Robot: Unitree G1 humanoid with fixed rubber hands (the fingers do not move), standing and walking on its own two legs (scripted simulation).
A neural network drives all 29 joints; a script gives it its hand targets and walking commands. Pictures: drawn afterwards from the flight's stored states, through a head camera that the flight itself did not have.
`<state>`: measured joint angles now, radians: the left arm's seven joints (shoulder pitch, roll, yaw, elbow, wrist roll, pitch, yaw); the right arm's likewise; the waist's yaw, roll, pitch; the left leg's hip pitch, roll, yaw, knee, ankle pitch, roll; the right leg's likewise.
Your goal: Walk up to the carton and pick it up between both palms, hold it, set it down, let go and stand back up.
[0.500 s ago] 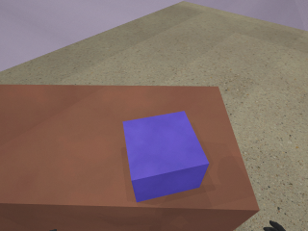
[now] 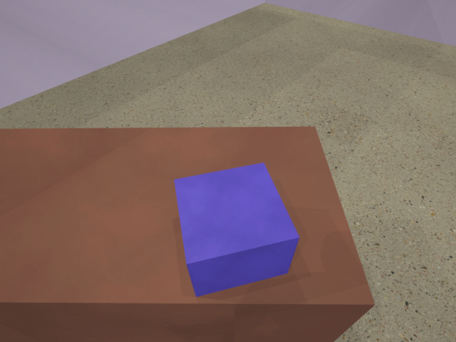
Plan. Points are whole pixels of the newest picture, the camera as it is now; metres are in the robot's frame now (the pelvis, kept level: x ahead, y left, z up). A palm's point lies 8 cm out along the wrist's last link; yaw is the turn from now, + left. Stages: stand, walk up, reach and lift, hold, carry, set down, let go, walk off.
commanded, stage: stand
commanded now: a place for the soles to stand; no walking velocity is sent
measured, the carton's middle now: (231, 226) +0.42 +0.02 -0.12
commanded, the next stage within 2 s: reach and lift in 0.24 s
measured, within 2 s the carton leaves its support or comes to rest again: neither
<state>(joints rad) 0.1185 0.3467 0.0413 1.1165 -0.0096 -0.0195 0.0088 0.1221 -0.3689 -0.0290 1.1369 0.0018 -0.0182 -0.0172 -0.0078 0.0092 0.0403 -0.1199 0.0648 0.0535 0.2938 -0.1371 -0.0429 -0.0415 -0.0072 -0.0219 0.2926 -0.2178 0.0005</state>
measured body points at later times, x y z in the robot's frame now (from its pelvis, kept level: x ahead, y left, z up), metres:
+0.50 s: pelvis -0.02 +0.01 -0.02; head +0.02 +0.03 +0.42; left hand +0.19 +0.28 -0.11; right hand +0.18 -0.30 -0.10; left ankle +0.01 +0.15 -0.75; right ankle -0.04 -0.12 -0.75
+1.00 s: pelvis -0.02 +0.00 -0.01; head +0.00 +0.00 +0.44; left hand +0.16 +0.26 -0.08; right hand +0.15 -0.28 -0.09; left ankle +0.01 +0.15 -0.75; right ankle -0.04 -0.12 -0.75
